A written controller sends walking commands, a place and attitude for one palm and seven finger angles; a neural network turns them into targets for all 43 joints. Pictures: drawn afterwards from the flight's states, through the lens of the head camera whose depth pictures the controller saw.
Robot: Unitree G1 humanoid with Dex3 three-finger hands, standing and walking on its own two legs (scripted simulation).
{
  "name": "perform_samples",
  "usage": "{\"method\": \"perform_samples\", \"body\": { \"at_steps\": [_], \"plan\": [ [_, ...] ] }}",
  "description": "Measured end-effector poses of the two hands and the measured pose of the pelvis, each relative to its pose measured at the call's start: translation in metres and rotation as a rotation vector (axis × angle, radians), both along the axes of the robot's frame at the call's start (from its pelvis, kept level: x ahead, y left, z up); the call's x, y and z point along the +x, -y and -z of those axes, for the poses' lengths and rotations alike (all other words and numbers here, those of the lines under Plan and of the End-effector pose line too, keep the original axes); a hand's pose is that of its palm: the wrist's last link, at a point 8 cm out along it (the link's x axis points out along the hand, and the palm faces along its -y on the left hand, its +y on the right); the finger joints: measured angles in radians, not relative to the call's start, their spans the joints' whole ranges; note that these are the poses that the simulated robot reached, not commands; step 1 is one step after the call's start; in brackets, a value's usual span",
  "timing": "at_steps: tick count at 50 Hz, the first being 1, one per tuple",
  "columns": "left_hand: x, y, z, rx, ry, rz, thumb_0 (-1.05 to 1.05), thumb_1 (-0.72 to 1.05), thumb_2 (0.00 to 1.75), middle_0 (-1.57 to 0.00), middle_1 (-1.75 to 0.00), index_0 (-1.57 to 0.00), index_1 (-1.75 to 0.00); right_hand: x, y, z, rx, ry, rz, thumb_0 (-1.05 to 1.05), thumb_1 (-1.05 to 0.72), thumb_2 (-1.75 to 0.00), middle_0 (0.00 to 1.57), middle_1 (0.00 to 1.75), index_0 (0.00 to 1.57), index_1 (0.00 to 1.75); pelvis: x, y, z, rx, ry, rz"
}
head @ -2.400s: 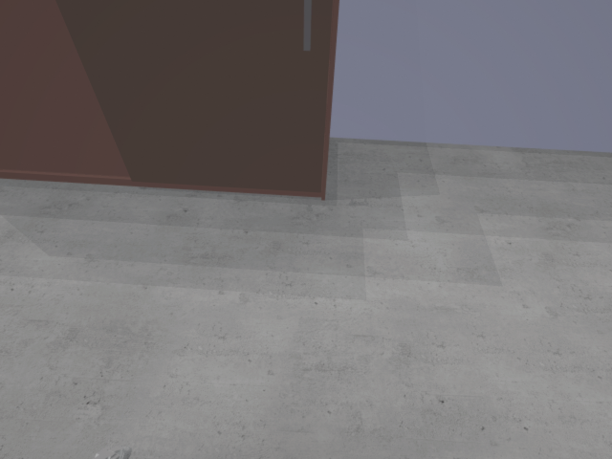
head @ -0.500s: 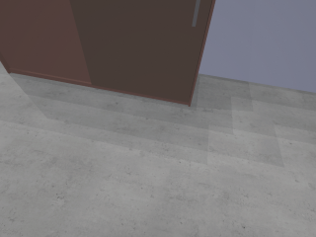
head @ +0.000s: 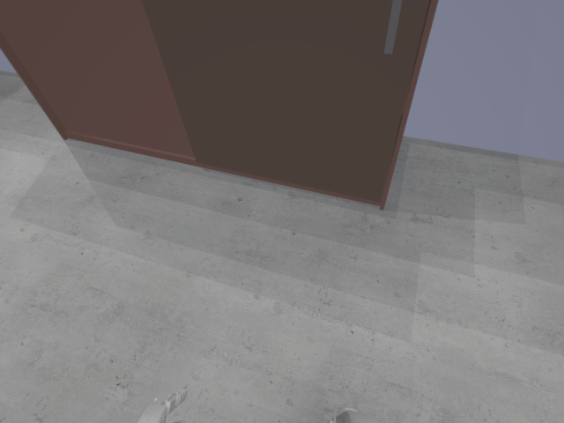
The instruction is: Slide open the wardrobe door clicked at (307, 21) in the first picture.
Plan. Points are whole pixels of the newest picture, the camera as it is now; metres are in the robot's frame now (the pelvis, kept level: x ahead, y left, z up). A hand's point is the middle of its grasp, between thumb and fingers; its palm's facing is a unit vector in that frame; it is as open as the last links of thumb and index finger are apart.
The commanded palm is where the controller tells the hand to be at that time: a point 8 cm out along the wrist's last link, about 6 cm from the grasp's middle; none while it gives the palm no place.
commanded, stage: walk to a spot facing it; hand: right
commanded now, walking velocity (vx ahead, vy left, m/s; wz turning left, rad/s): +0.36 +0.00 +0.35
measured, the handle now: (397, 3) +1.08 -0.29 +0.12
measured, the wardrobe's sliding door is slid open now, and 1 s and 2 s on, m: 0.00 0.00 0.00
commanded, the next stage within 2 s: turn to face it in 0.78 s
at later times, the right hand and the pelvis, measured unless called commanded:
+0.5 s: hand (401, 339) +0.29 -0.19 -0.16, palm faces -0.19 +0.98 -0.11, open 7.3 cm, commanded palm none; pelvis +0.19 -0.04 +0.02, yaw +12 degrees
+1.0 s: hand (368, 236) +0.51 -0.17 -0.15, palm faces -0.40 +0.88 -0.24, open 7.3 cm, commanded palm none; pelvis +0.41 +0.00 +0.02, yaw +27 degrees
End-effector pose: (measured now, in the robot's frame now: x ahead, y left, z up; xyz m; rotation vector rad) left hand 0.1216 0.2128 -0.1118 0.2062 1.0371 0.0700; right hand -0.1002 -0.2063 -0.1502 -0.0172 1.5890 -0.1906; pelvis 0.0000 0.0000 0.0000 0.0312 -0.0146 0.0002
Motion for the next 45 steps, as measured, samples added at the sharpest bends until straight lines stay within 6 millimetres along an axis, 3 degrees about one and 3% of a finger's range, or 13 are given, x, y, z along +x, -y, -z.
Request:
{"method": "perform_samples", "body": {
  "at_steps": [4, 8, 14, 22, 30, 34, 37, 41, 45],
  "plan": [
    [-0.013, 0.011, -0.011, 0.013, -0.045, -0.108, -0.01, 0.91, 0.90, -0.20, -0.30, -0.20, -0.30, 0.088, 0.037, -0.007, -0.017, 0.122, -0.079, 0.01, -0.91, -0.90, 0.20, 0.30, 0.20, 0.30, 0.029, 0.019, -0.015, 0.001, 0.017, -0.041],
    [-0.030, 0.005, -0.022, 0.068, -0.105, -0.203, -0.03, 0.96, 0.90, -0.20, -0.30, -0.20, -0.30, 0.175, 0.061, -0.018, -0.034, 0.259, -0.131, 0.01, -0.92, -0.90, 0.20, 0.30, 0.20, 0.30, 0.058, 0.034, -0.025, 0.003, 0.013, -0.068],
    [-0.064, 0.026, -0.018, 0.057, -0.266, -0.300, -0.02, 0.94, 0.90, -0.20, -0.29, -0.20, -0.30, 0.269, 0.072, -0.027, -0.028, 0.350, -0.184, 0.00, -0.92, -0.90, 0.20, 0.30, 0.20, 0.30, 0.102, 0.048, -0.029, -0.004, 0.007, -0.113],
    [-0.088, 0.081, -0.009, -0.047, -0.446, -0.439, 0.00, 0.91, 0.90, -0.20, -0.29, -0.20, -0.30, 0.354, 0.054, -0.023, 0.015, 0.310, -0.291, 0.00, -0.92, -0.90, 0.20, 0.30, 0.20, 0.30, 0.163, 0.049, -0.025, 0.000, 0.000, -0.185],
    [-0.076, 0.117, -0.010, -0.145, -0.611, -0.558, 0.00, 0.91, 0.90, -0.20, -0.30, -0.20, -0.30, 0.461, 0.001, -0.014, 0.080, 0.330, -0.424, 0.01, -0.91, -0.90, 0.20, 0.30, 0.20, 0.30, 0.230, 0.031, -0.015, 0.022, -0.017, -0.265],
    [-0.048, 0.105, -0.006, -0.171, -0.644, -0.613, 0.00, 0.90, 0.90, -0.20, -0.30, -0.20, -0.30, 0.517, -0.028, -0.009, 0.090, 0.384, -0.472, 0.01, -0.91, -0.90, 0.20, 0.30, 0.20, 0.30, 0.270, 0.010, -0.008, 0.013, -0.014, -0.319],
    [-0.009, 0.076, 0.010, -0.160, -0.607, -0.617, 0.00, 0.90, 0.90, -0.20, -0.30, -0.20, -0.30, 0.545, -0.034, -0.004, 0.063, 0.430, -0.452, 0.00, -0.91, -0.90, 0.20, 0.30, 0.20, 0.30, 0.299, -0.005, 0.002, -0.011, -0.010, -0.344],
    [0.088, 0.017, 0.016, -0.090, -0.381, -0.608, 0.01, 0.91, 0.90, -0.20, -0.30, -0.20, -0.30, 0.568, -0.018, -0.017, -0.013, 0.393, -0.489, -0.01, -0.93, -0.90, 0.21, 0.30, 0.21, 0.30, 0.330, -0.012, -0.008, 0.000, 0.006, -0.400],
    [0.192, -0.035, 0.000, -0.023, -0.112, -0.606, 0.01, 0.92, 0.90, -0.20, -0.29, -0.20, -0.30, 0.587, -0.004, -0.031, -0.058, 0.304, -0.569, -0.01, -0.93, -0.90, 0.21, 0.30, 0.20, 0.30, 0.362, -0.012, -0.018, -0.019, -0.005, -0.453]
  ]
}}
